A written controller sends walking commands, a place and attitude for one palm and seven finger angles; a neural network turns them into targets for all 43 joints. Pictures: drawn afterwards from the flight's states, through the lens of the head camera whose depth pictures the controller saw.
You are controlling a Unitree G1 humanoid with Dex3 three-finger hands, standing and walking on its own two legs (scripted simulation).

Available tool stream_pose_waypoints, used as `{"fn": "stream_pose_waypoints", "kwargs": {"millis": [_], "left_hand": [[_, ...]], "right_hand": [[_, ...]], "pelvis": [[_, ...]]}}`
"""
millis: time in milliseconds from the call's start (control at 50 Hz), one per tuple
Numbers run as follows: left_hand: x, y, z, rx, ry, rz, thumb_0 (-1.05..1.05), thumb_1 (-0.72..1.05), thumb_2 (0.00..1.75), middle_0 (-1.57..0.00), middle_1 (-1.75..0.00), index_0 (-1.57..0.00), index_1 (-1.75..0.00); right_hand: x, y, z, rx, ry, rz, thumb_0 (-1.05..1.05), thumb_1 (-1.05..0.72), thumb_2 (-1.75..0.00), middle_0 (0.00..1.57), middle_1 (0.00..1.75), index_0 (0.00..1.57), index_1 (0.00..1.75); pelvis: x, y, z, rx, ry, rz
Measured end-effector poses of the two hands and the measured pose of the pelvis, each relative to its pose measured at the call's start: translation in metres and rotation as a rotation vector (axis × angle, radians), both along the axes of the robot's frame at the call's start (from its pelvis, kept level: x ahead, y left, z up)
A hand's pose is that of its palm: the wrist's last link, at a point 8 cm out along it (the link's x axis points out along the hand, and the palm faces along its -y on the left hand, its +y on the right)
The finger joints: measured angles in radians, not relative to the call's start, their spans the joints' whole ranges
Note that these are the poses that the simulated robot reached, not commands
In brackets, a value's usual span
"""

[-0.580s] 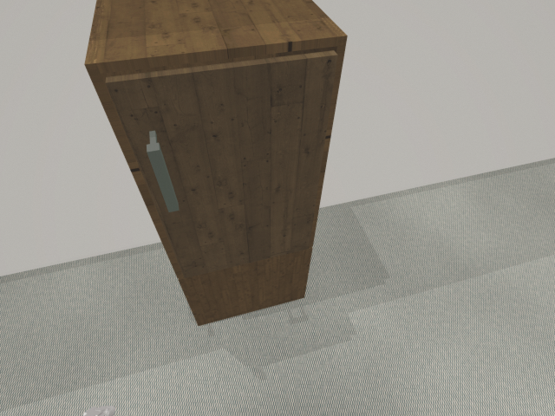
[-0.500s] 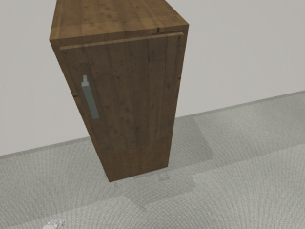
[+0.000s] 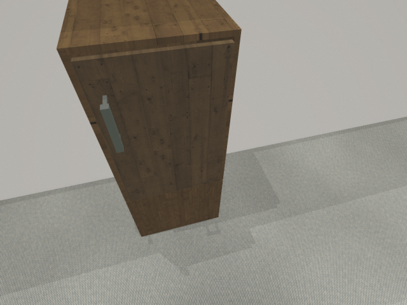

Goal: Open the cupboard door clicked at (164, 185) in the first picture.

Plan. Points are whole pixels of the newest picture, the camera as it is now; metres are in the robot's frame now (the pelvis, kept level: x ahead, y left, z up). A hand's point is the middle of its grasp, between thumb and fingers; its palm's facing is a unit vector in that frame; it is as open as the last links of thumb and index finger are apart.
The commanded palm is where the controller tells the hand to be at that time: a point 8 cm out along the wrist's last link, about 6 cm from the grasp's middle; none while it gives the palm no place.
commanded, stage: stand and wait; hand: left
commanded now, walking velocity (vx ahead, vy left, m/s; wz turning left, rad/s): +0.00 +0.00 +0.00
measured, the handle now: (112, 125) +0.52 +0.27 +0.03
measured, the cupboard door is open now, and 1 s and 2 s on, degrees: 0 0 0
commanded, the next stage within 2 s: look at it before walking up in 0.24 s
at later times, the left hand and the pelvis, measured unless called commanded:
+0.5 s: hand out of the picture +0.09 +0.24 -0.15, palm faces -0.02 -0.94 -0.33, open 7.4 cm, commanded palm none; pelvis +0.00 +0.00 +0.00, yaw +0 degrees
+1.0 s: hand out of the picture +0.08 +0.24 -0.16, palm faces -0.02 -0.95 -0.33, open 7.4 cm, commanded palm none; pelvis +0.01 +0.00 +0.00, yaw +0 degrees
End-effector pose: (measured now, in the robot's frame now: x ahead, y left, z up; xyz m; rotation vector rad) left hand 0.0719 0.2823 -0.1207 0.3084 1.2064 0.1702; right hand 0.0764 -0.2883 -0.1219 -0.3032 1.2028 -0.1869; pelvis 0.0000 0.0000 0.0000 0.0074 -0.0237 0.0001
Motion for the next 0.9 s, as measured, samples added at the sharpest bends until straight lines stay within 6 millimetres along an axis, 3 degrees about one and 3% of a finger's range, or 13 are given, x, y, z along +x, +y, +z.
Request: {"fn": "stream_pose_waypoints", "kwargs": {"millis": [140, 280, 560, 900], "left_hand": [[-0.008, -0.003, -0.001, 0.001, 0.020, 0.008, 0.01, 0.90, 0.90, -0.21, -0.30, -0.20, -0.30], [-0.003, -0.003, 0.001, 0.004, 0.006, 0.008, 0.01, 0.90, 0.90, -0.21, -0.30, -0.20, -0.30], [0.009, -0.001, 0.004, 0.004, -0.024, 0.002, 0.01, 0.90, 0.90, -0.21, -0.30, -0.20, -0.30], [0.005, 0.005, 0.001, 0.001, 0.004, 0.016, 0.01, 0.90, 0.90, -0.21, -0.30, -0.20, -0.30]], "right_hand": [[-0.020, -0.004, -0.003, 0.004, 0.046, -0.022, 0.01, -0.90, -0.90, 0.20, 0.30, 0.20, 0.30], [-0.025, -0.003, -0.004, 0.009, 0.052, -0.029, 0.01, -0.90, -0.90, 0.20, 0.30, 0.20, 0.30], [-0.015, -0.001, -0.001, 0.007, 0.023, -0.024, 0.01, -0.90, -0.90, 0.20, 0.30, 0.20, 0.30], [-0.001, 0.001, 0.003, -0.008, 0.015, -0.011, 0.01, -0.90, -0.90, 0.20, 0.30, 0.20, 0.30]], "pelvis": [[-0.003, -0.004, 0.001, -0.001, -0.001, -0.001], [-0.004, -0.005, 0.001, -0.002, 0.000, -0.001], [-0.002, -0.003, 0.002, -0.003, 0.003, -0.003], [0.004, 0.001, 0.003, -0.004, 0.007, -0.001]]}}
